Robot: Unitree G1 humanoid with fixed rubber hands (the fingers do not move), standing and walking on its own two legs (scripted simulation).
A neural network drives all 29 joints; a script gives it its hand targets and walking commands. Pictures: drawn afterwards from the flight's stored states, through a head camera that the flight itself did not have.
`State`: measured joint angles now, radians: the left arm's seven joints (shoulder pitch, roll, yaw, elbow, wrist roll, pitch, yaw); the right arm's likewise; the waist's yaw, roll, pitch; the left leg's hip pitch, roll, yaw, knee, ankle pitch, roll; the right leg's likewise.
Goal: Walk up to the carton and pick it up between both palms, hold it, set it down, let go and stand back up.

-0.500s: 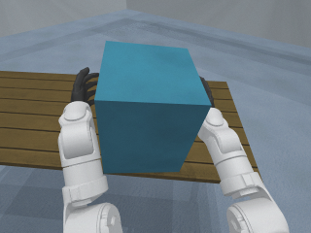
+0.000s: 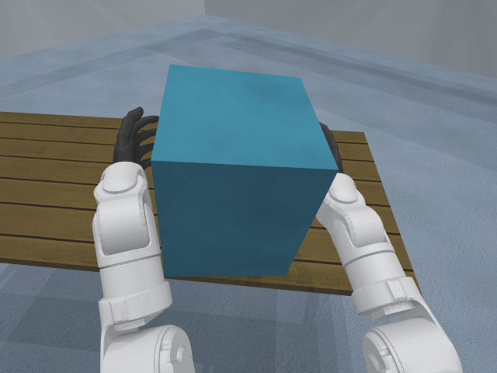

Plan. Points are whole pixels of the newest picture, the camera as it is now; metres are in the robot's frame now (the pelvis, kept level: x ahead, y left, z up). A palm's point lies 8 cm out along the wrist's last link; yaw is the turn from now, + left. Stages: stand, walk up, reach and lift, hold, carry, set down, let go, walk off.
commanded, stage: hold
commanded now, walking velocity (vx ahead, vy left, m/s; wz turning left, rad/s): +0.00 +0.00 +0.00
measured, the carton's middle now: (232, 177) +0.37 +0.01 +0.17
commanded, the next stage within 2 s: none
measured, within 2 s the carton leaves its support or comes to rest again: neither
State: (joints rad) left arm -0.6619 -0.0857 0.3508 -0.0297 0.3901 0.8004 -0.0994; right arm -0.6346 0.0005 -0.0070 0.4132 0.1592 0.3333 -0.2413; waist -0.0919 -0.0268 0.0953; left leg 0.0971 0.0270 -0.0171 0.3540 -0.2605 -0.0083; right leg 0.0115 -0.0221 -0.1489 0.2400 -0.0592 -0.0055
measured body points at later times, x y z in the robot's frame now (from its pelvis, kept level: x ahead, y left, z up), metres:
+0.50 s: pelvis +0.00 +0.00 +0.00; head -0.04 +0.02 +0.45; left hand +0.37 +0.15 +0.22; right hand +0.37 -0.14 +0.19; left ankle -0.03 +0.12 -0.75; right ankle +0.06 -0.12 -0.75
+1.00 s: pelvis +0.00 +0.00 +0.00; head -0.04 +0.02 +0.45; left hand +0.37 +0.15 +0.23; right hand +0.37 -0.14 +0.19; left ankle -0.03 +0.12 -0.75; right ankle +0.06 -0.12 -0.75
